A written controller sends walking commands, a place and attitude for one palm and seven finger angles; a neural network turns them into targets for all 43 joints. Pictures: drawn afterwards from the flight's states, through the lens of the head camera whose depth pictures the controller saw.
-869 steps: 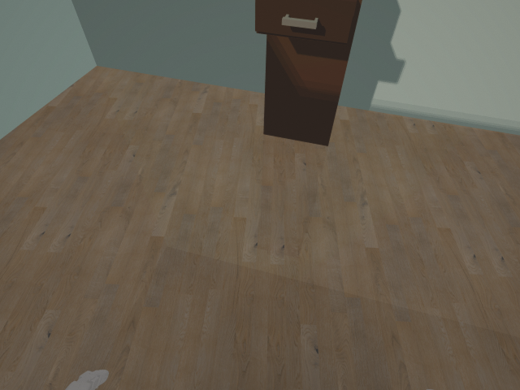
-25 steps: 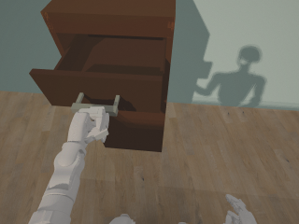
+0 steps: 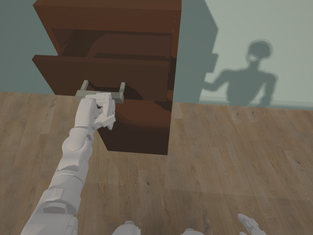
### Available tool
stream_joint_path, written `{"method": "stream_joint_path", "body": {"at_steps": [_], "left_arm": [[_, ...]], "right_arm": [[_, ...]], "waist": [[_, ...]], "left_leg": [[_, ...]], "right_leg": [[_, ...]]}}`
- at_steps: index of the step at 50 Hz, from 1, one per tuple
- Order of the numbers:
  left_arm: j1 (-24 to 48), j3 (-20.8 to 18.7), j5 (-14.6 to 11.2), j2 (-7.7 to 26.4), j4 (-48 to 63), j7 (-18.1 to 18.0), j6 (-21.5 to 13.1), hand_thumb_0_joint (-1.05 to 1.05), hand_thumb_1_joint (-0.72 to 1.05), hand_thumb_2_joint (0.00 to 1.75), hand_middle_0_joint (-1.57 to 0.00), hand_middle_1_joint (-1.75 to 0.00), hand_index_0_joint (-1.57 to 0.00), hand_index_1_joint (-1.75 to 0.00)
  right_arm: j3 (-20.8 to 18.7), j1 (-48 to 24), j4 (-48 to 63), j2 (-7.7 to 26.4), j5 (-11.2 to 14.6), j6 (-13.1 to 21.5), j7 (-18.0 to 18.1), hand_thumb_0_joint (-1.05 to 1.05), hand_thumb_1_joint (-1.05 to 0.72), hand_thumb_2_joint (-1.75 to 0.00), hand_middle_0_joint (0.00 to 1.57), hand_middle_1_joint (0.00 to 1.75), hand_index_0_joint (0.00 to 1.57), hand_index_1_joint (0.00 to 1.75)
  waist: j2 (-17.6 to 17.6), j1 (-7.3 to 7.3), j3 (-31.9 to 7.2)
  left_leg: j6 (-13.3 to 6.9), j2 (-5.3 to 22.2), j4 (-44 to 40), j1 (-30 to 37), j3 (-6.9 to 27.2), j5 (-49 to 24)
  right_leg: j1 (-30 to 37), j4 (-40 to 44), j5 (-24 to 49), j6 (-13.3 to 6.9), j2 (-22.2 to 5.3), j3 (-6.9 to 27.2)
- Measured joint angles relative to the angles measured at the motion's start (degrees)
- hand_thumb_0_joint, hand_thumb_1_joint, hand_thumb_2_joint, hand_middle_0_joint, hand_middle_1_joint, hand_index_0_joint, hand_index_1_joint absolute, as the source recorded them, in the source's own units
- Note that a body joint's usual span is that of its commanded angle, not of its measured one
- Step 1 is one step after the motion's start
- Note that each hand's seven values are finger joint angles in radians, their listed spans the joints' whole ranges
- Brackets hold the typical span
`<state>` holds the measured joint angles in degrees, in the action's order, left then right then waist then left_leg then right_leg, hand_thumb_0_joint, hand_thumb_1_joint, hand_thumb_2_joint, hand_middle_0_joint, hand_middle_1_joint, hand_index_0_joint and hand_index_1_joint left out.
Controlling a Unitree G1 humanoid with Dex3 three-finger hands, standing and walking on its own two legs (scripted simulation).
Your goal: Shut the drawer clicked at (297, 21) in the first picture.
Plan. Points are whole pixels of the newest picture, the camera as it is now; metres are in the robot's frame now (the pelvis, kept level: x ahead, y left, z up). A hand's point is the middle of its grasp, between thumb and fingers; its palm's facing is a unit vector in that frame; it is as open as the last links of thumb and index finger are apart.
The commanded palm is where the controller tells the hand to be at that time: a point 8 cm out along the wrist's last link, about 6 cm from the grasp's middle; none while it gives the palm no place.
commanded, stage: push the drawer shut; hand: left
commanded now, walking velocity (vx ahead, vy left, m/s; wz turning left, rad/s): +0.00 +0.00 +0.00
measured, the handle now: (102, 90) +0.48 +0.16 +0.08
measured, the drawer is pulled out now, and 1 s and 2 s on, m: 0.14 0.02 0.00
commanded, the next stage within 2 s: pull the fist back off the drawer in 1.48 s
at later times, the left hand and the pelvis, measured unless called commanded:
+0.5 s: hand (120, 94) +0.47 +0.11 +0.07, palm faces -0.10 -0.99 -0.05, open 2.9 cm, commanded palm +0.46 +0.16 +0.08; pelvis -0.01 +0.00 -0.01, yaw -1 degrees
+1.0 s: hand (121, 80) +0.52 +0.11 +0.07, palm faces -0.10 -0.99 -0.03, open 2.9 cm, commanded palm +0.52 +0.16 +0.08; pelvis +0.00 +0.01 -0.02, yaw -2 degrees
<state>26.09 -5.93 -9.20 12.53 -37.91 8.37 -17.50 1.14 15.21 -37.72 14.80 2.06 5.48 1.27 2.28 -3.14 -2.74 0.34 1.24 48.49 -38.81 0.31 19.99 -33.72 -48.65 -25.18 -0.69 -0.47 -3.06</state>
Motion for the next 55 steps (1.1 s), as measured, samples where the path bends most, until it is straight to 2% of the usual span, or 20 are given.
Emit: {"method": "stream_joint_path", "body": {"at_steps": [16, 22, 39, 55], "left_arm": [[12.95, -3.83, 1.58, 2.13, -14.52, -0.53, -2.32, -0.03, 0.81, 0.95, -1.4, -1.6, -1.39, -1.6], [17.52, -6.52, 2.75, 3.84, -19.39, 0.2, -3.14, -0.04, 0.81, 0.95, -1.4, -1.6, -1.39, -1.6], [26.7, -11.29, 5.23, 8.53, -27.39, 1.54, -2.8, -0.04, 0.74, 0.91, -1.4, -1.6, -1.39, -1.6], [33.9, -12.09, 7.76, 10.12, -31.73, -1.81, -1.85, -0.03, 0.73, 0.9, -1.4, -1.6, -1.39, -1.6]], "right_arm": [[-0.21, 2.93, -0.93, 0.19, -0.51, -1.44, -0.74, 0.01, -0.9, -0.89, 0.2, 0.3, 0.2, 0.3], [-0.11, 3.82, -1.02, 0.33, -0.86, -1.99, -0.91, 0.01, -0.9, -0.89, 0.2, 0.3, 0.2, 0.3], [0.18, 6.09, -0.29, 0.57, -1.81, -3.43, -1.57, 0.01, -0.9, -0.89, 0.2, 0.3, 0.2, 0.3], [0.58, 7.23, -0.43, 0.29, -3.35, -4.44, -2.53, 0.01, -0.9, -0.89, 0.2, 0.3, 0.2, 0.3]], "waist": [[0.0, -2.02, -0.67], [-0.15, -3.0, -0.86], [0.01, -5.55, -1.84], [0.55, -7.42, -2.43]], "left_leg": [[0.27, 0.68, 2.1, -4.49, -0.13, 0.21], [0.26, 1.05, 3.25, -6.71, -0.39, 0.48], [-0.21, 1.71, 6.53, -12.46, -0.58, 1.79], [-0.94, 1.49, 9.04, -17.02, -0.23, 2.55]], "right_leg": [[-4.79, -2.32, -0.15, -0.37, 0.63, 0.26], [-7.21, -3.49, -0.28, -0.42, 0.96, 0.58], [-12.59, -5.56, -0.73, 0.0, 1.58, 0.93], [-16.38, -6.89, -1.02, 0.73, 1.4, 0.66]]}}
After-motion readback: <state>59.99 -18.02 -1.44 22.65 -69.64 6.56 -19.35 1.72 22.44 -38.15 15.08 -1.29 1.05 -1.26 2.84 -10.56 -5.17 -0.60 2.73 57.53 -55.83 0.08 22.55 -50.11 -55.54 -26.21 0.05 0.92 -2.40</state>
